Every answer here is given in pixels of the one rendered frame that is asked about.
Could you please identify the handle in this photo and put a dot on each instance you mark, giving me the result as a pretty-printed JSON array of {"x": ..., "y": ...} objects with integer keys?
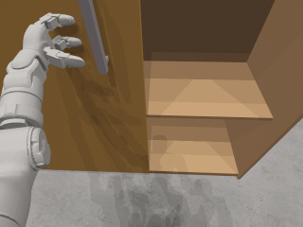
[{"x": 91, "y": 24}]

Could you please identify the left robot upper arm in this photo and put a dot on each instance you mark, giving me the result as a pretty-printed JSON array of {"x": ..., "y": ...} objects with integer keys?
[{"x": 23, "y": 152}]

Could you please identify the left robot hand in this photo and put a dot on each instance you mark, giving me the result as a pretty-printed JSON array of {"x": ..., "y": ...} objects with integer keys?
[{"x": 37, "y": 38}]

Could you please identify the robot left forearm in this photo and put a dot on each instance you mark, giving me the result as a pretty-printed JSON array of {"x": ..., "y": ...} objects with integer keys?
[{"x": 22, "y": 95}]

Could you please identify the wardrobe door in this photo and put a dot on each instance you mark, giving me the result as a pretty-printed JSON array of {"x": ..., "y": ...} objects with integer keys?
[{"x": 92, "y": 121}]

